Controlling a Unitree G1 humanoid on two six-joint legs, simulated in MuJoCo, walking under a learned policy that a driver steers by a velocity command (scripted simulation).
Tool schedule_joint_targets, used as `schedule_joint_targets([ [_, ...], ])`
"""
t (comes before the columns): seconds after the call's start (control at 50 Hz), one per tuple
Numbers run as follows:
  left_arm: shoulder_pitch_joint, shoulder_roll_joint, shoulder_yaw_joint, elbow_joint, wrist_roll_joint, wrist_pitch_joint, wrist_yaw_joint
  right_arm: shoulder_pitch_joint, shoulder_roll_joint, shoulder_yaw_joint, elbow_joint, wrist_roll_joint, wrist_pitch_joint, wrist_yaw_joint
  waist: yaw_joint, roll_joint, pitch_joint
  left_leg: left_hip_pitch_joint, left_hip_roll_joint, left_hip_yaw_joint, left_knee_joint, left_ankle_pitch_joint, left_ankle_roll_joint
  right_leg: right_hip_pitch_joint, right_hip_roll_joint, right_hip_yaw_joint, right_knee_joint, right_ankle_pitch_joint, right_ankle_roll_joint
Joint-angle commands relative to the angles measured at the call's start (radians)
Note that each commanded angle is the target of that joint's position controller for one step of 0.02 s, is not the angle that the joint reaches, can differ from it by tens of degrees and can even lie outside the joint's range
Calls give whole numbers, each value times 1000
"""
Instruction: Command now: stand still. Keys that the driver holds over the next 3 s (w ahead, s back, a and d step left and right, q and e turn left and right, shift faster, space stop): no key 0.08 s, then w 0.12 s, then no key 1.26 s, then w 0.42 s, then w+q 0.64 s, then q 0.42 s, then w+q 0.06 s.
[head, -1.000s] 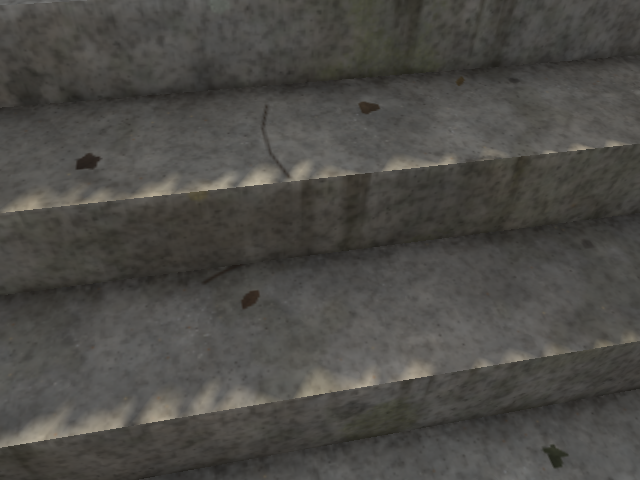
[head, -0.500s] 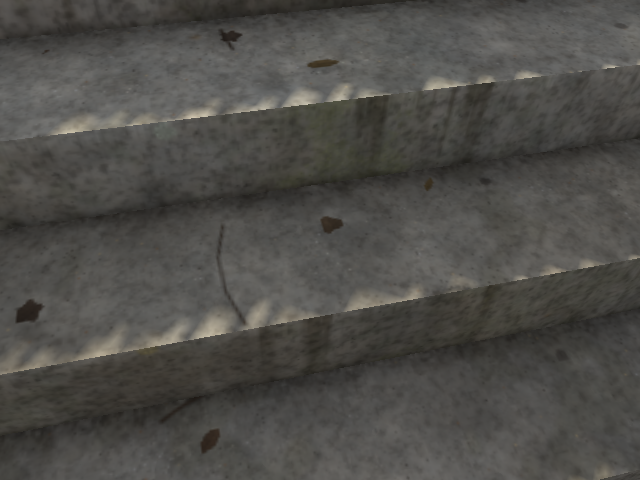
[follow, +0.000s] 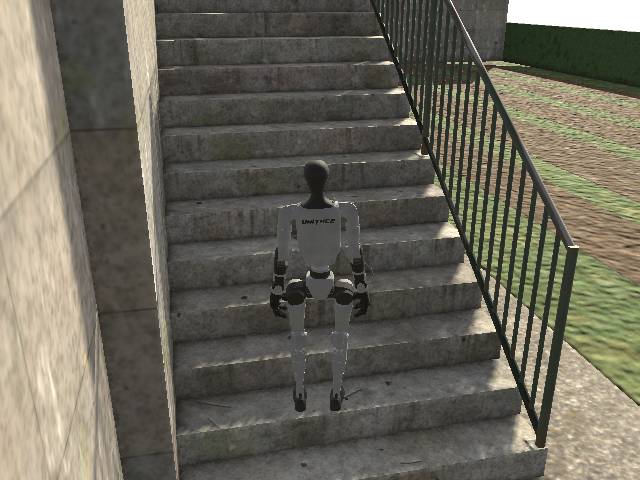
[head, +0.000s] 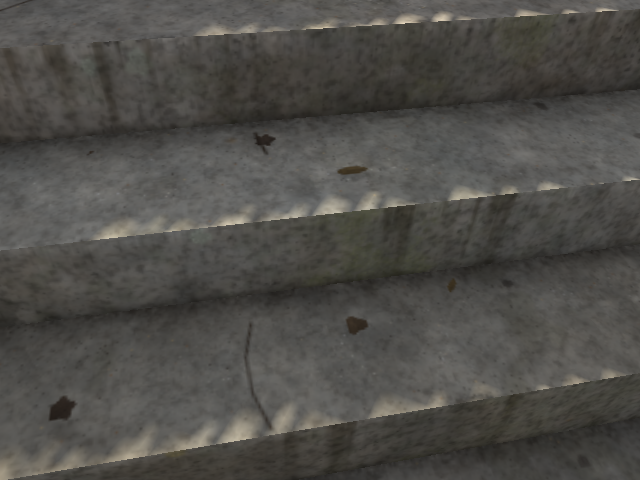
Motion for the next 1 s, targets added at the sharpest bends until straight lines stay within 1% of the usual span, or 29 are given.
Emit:
schedule_joint_targets([
  [0.02,71,20,-13,0,1,-7,-3,61,-43,3,-26,-1,-7,2,-5,60,79,8,117,-144,-132,38,53,-13,-118,136,-124,40,-9],
  [0.08,77,31,-18,7,0,-6,2,88,-53,7,-17,-2,-5,1,-11,39,84,21,121,-145,-136,43,58,-11,-122,134,-129,34,-8],
  [0.1,86,28,-20,12,-1,-4,2,100,-56,8,-10,-2,-4,1,-13,40,73,23,118,-149,-151,-33,63,-6,-115,130,-131,-13,-9],
  [0.12,72,29,-19,5,1,-7,1,85,-60,8,-19,-7,-4,4,-10,46,103,4,115,-162,-163,-112,73,-23,-106,127,-122,-57,-14],
  [0.14,78,39,-14,4,-1,-7,0,91,-88,-1,-19,-6,-2,6,-13,59,106,-2,114,-176,-168,-211,91,-42,-86,109,-86,-124,-23],
  [0.16,81,45,-11,-2,-4,-5,-1,104,-127,-16,-19,-5,2,8,-17,81,112,-5,122,-207,-181,-331,116,-80,-62,85,-32,-192,-30],
  [0.18,77,46,-9,-10,-5,-6,-2,118,-154,-27,-19,-5,8,10,-28,99,130,-1,148,-256,-207,-438,144,-147,-44,65,29,-231,-33],
  [0.2,62,42,-8,-22,-3,-7,-6,145,-167,-36,-12,-4,13,11,-45,124,149,14,187,-319,-238,-528,175,-222,-30,47,96,-245,-35],
  [0.22,57,22,-13,-29,0,-10,-10,155,-143,-30,-6,-3,17,10,-51,128,164,10,223,-363,-261,-539,196,-250,-33,46,131,-200,-33],
  [0.24,71,-4,-20,-27,2,-12,-13,135,-99,-17,-5,-3,17,8,-38,114,162,-22,227,-362,-261,-494,199,-208,-48,64,116,-150,-30],
  [0.26,101,-23,-27,-23,3,-18,-16,82,-64,-3,-16,-3,11,10,-9,87,159,-73,201,-316,-239,-401,182,-122,-57,86,53,-110,-32],
  [0.28,129,-21,-31,-17,2,-23,-13,36,-54,2,-26,0,5,13,16,52,158,-101,155,-243,-190,-256,153,-49,-68,110,-20,-77,-31],
  [0.3,123,-1,-31,-17,6,-28,-9,35,-43,6,-29,5,-5,13,7,2,153,-91,115,-177,-138,-75,128,-13,-88,144,-57,-10,-33],
  [0.32,107,8,-36,-19,2,-34,-3,51,-32,16,-23,5,-13,14,-12,-33,143,-42,99,-132,-111,129,108,2,-111,169,-78,127,-38],
  [0.34,100,9,-40,-25,-3,-40,0,80,-43,18,-13,4,-19,13,-21,-15,108,23,109,-125,-104,273,95,28,-121,171,-80,262,-36],
  [0.36,111,10,-41,-26,-8,-44,3,95,-68,14,-8,8,-21,13,-20,-2,79,63,112,-119,-90,360,86,59,-127,165,-77,347,-33],
  [0.38,121,14,-41,-25,-13,-46,6,103,-86,12,-4,9,-22,10,-20,12,45,104,115,-117,-80,415,83,85,-129,163,-76,404,-32],
  [0.4,125,19,-40,-24,-16,-47,7,104,-90,12,-6,10,-21,9,-20,23,23,129,117,-114,-72,438,84,102,-131,162,-79,433,-32],
  [0.42,123,26,-39,-25,-16,-46,7,102,-87,14,-7,10,-18,8,-22,24,14,140,121,-112,-71,433,82,113,-132,162,-84,446,-31],
  [0.46,113,26,-43,-33,-8,-37,9,103,-62,17,5,12,-13,6,-26,16,25,140,128,-111,-78,405,73,120,-132,161,-87,448,-32],
  [0.48,112,25,-45,-34,-6,-33,10,99,-60,18,7,11,-10,7,-27,14,32,135,130,-111,-84,384,70,122,-133,161,-90,443,-32],
  [0.66,110,53,-49,-41,0,-24,12,66,-92,24,14,8,5,8,-24,30,70,110,139,-110,-115,279,54,125,-142,170,-130,390,-32],
  [0.68,116,58,-47,-37,-1,-27,11,60,-97,26,7,4,8,9,-23,33,71,107,138,-108,-117,258,56,122,-144,170,-139,371,-30],
  [0.76,114,58,-49,-35,1,-27,9,63,-99,30,10,6,14,10,-24,31,89,91,140,-110,-128,203,55,110,-141,172,-153,313,-30],
  [0.78,109,66,-47,-35,1,-26,10,66,-93,32,12,5,15,9,-26,40,89,87,142,-111,-133,182,55,108,-142,175,-157,294,-31],
  [0.84,116,60,-49,-30,2,-24,11,72,-95,35,17,3,19,8,-25,35,103,69,142,-111,-139,137,55,100,-140,177,-165,245,-33],
  [0.86,118,61,-47,-30,7,-24,10,92,-96,31,25,5,19,8,-27,28,100,71,137,-107,-139,93,52,95,-141,181,-167,213,-31],
  [0.94,118,56,-48,-29,4,-20,10,92,-92,32,32,2,22,10,-22,34,133,38,133,-108,-145,31,49,64,-137,188,-179,107,-31],
  [1.0,123,57,-47,-26,2,-14,12,101,-92,31,39,5,23,9,-20,32,141,15,133,-104,-141,-3,45,47,-135,189,-180,47,-29],
])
